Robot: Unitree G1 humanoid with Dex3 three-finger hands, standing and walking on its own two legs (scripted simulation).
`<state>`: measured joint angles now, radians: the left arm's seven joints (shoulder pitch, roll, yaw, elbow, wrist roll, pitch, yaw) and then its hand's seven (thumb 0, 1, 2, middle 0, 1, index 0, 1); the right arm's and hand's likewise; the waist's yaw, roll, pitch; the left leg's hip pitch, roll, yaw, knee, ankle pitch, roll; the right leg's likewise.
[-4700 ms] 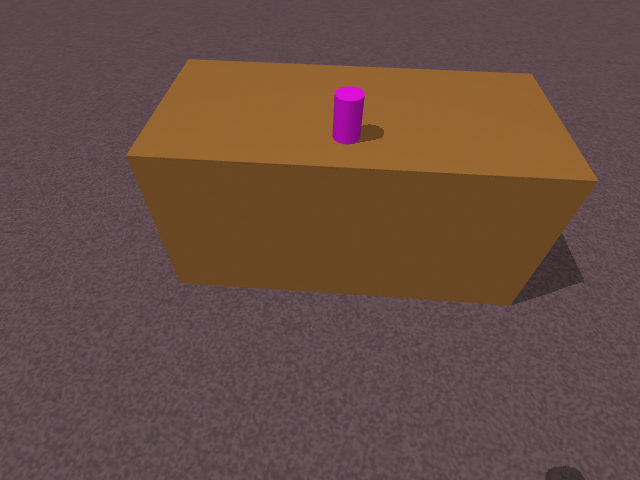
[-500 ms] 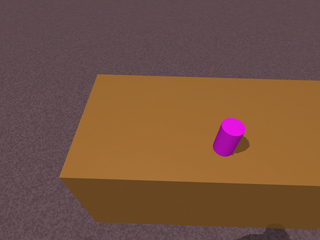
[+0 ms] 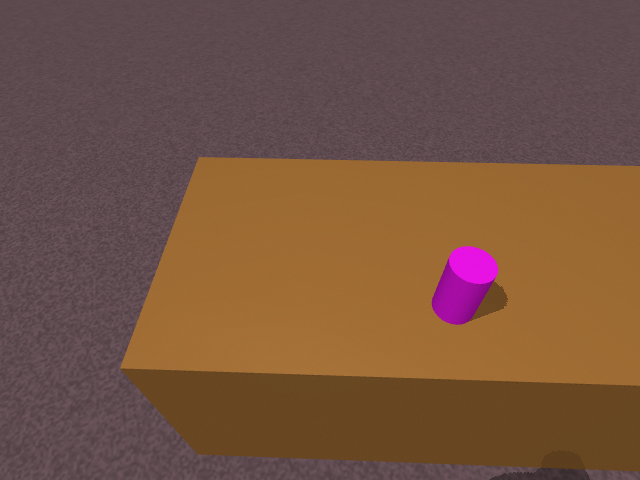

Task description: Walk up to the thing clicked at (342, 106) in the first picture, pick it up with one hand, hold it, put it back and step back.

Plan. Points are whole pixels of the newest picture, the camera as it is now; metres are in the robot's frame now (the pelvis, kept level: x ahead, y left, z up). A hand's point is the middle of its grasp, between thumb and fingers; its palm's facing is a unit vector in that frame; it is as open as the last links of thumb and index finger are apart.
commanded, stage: stand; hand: right
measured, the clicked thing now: (462, 286) +0.46 -0.26 -0.12
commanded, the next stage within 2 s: rise first in 1.68 s
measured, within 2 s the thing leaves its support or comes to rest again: neither
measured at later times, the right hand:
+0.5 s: hand out of the picture +0.09 -0.25 -0.16, palm faces -0.03 +0.94 -0.34, open 7.4 cm
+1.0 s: hand out of the picture +0.07 -0.25 -0.16, palm faces -0.03 +0.94 -0.33, open 7.4 cm
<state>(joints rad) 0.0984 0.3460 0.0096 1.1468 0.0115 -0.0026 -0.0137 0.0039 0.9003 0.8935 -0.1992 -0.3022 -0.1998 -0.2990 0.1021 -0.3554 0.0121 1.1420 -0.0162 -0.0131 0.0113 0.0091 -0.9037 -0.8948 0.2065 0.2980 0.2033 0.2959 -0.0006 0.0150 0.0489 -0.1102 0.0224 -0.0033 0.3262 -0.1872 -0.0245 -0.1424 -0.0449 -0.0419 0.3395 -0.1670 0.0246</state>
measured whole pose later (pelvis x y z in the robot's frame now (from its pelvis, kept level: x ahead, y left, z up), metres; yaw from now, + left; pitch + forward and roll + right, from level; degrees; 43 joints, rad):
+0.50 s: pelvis +0.01 +0.00 +0.00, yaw +0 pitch -2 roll +0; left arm 0.09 0.34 0.01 1.14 0.01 -0.01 -0.01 0.00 0.90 0.89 -0.20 -0.30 -0.20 -0.30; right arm 0.10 -0.36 0.01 1.13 -0.01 -0.01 0.01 0.01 -0.90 -0.89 0.21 0.30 0.20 0.30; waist 0.00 0.01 0.05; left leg -0.08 0.03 0.00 0.31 -0.19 -0.03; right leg -0.11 -0.04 -0.04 0.32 -0.17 0.02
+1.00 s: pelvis +0.01 +0.00 +0.00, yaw +0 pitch -2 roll +0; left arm 0.11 0.35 0.01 1.13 0.01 0.00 -0.01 0.00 0.90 0.89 -0.20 -0.30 -0.20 -0.30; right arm 0.11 -0.35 0.01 1.13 -0.02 -0.01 0.01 0.01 -0.90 -0.89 0.21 0.30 0.20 0.30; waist 0.00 0.01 0.05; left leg -0.09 0.03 0.00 0.32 -0.19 -0.02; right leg -0.12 -0.04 -0.04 0.32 -0.17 0.03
